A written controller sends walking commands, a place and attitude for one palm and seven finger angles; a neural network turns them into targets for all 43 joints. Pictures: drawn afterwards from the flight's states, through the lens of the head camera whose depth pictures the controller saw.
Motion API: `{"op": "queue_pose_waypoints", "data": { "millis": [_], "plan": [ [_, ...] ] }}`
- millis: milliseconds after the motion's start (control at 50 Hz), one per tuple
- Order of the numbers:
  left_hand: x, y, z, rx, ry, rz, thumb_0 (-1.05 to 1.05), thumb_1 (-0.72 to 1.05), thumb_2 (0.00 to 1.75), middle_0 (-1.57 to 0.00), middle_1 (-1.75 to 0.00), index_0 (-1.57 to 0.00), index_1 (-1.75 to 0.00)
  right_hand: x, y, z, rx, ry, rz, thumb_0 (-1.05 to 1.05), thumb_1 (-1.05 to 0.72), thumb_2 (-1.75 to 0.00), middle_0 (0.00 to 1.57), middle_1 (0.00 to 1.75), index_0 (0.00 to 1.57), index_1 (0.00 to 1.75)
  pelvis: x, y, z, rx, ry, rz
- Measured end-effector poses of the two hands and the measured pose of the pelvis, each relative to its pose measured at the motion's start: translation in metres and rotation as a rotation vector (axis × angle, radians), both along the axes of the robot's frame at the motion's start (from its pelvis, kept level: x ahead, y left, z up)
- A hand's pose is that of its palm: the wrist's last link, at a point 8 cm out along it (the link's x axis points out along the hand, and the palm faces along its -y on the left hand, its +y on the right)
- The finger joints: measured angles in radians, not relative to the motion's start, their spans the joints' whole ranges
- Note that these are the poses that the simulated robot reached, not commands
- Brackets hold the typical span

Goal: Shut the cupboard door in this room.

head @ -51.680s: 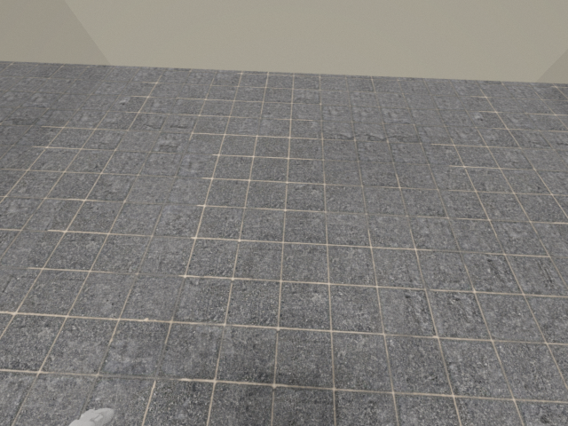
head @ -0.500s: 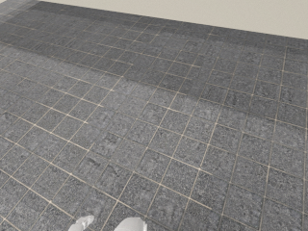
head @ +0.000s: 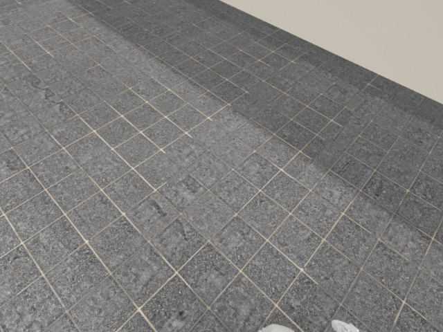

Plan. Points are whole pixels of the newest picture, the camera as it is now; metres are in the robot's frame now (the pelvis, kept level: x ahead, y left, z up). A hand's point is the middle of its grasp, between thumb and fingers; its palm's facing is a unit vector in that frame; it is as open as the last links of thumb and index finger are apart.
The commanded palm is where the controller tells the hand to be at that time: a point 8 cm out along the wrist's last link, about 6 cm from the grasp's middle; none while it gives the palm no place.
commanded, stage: turn or walk to find it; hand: left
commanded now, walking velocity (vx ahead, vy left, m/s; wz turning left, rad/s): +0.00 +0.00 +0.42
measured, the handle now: out of the picture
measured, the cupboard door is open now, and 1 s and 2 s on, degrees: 46 46 46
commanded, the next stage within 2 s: none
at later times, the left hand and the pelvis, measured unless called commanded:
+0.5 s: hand out of the picture +0.06 +0.14 -0.14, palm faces +0.22 -0.94 -0.27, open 7.3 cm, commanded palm none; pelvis +0.01 -0.06 +0.01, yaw +13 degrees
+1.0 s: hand out of the picture -0.05 +0.20 -0.17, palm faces +0.48 -0.85 -0.24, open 7.3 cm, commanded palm none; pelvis +0.00 -0.02 +0.01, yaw +26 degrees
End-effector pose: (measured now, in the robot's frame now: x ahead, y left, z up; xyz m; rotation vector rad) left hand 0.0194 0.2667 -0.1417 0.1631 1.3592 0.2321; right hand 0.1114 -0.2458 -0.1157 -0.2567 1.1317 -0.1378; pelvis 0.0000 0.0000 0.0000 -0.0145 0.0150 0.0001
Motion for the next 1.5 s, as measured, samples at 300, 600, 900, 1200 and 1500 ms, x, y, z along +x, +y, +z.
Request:
{"op": "queue_pose_waypoints", "data": {
  "millis": [300, 600, 900, 1200, 1500],
  "plan": [
    [0.063, -0.052, 0.021, 0.047, -0.217, -0.014, 0.0, 0.91, 0.9, -0.2, -0.29, -0.2, -0.3, -0.03, -0.025, -0.044, 0.107, 0.14, 0.004, 0.01, -0.91, -0.9, 0.2, 0.3, 0.2, 0.3, 0.007, -0.041, -0.01, 0.03, -0.005, 0.111],
    [-0.017, -0.078, 0.028, 0.032, -0.129, 0.189, 0.0, 0.91, 0.9, -0.21, -0.29, -0.21, -0.3, 0.002, -0.042, -0.028, 0.065, 0.225, 0.163, 0.01, -0.91, -0.9, 0.2, 0.3, 0.19, 0.3, 0.008, -0.056, 0.007, 0.066, 0.003, 0.274],
    [-0.112, -0.033, 0.0, -0.004, 0.002, 0.412, 0.01, 0.91, 0.9, -0.2, -0.29, -0.2, -0.3, 0.078, 0.047, 0.0, 0.006, 0.011, 0.399, 0.01, -0.91, -0.9, 0.2, 0.3, 0.2, 0.3, -0.003, -0.018, 0.001, -0.002, -0.008, 0.409],
    [-0.045, -0.056, 0.018, 0.078, -0.194, 0.415, 0.0, 0.91, 0.9, -0.2, -0.29, -0.2, -0.3, 0.07, 0.017, -0.041, 0.066, 0.154, 0.422, 0.01, -0.91, -0.9, 0.2, 0.3, 0.2, 0.3, 0.016, -0.049, -0.009, 0.025, 0.003, 0.529],
    [-0.111, -0.099, 0.021, 0.045, -0.104, 0.606, 0.0, 0.91, 0.9, -0.21, -0.29, -0.21, -0.3, 0.105, 0.032, -0.025, 0.018, 0.208, 0.588, 0.01, -0.91, -0.9, 0.2, 0.3, 0.19, 0.3, 0.018, -0.053, 0.004, 0.055, 0.02, 0.681]
  ]
}}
